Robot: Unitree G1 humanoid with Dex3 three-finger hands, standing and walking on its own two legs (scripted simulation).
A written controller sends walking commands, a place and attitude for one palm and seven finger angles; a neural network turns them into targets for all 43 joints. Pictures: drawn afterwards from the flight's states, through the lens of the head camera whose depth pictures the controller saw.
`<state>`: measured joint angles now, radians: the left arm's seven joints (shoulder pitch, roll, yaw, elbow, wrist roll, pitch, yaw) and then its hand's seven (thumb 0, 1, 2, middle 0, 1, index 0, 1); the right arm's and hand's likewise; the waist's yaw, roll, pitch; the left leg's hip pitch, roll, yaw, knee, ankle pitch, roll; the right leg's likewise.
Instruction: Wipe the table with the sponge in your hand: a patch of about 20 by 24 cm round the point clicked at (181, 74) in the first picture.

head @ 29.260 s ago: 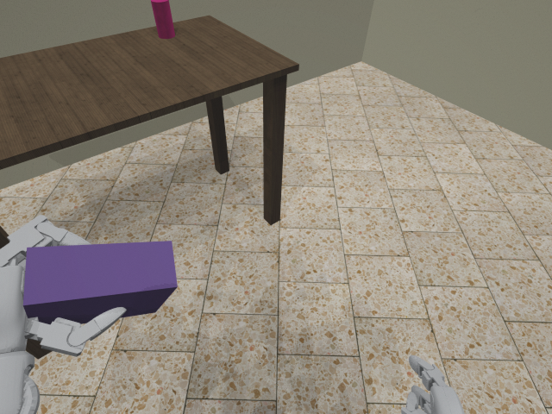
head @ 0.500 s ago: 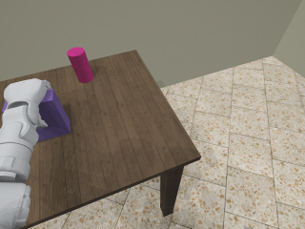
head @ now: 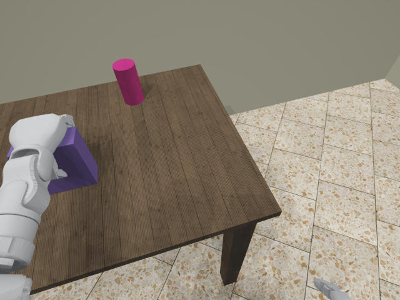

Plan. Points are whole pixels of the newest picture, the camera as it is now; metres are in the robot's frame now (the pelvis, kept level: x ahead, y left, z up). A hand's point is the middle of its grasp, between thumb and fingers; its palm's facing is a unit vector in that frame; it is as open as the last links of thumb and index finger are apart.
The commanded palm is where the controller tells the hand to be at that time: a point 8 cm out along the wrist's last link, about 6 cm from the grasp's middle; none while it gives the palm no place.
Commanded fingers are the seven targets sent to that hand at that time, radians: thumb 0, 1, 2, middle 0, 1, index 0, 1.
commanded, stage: wipe back along the first lane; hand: left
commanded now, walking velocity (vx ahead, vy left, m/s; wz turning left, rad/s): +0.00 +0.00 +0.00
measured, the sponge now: (63, 169) +0.36 +0.33 +0.05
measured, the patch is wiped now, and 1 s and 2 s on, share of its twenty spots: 1.00 1.00 1.00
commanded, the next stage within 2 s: lift the sponge slowly off the table in 1.40 s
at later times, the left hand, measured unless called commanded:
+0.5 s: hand (59, 167) +0.33 +0.30 +0.10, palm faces -0.02 -0.01 -1.00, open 9.7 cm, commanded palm +0.29 +0.30 +0.13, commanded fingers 0.00 0.10 1.30 -1.20 -1.60 -1.20 -1.60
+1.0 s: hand (57, 187) +0.28 +0.28 +0.10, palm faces +0.03 -0.03 -1.00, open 9.7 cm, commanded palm +0.24 +0.28 +0.13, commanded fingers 0.00 0.10 1.30 -1.20 -1.60 -1.20 -1.60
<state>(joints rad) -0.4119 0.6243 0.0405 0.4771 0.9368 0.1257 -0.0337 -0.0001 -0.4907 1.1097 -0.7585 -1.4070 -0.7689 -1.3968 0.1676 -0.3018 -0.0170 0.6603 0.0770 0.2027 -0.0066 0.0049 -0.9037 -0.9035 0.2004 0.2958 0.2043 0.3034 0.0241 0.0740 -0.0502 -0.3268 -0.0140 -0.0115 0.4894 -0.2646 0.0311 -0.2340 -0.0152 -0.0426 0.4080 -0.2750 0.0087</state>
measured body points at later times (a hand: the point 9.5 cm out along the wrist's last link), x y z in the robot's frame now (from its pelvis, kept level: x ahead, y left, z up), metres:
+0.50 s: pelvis -0.01 -0.01 +0.00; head +0.00 -0.05 +0.45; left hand +0.32 +0.30 +0.16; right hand +0.15 -0.27 -0.12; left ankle -0.02 +0.10 -0.74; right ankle -0.05 -0.13 -0.74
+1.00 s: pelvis +0.00 -0.02 +0.00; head +0.00 -0.06 +0.45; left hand +0.28 +0.28 +0.16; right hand +0.20 -0.25 -0.11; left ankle -0.02 +0.10 -0.74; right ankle -0.05 -0.13 -0.74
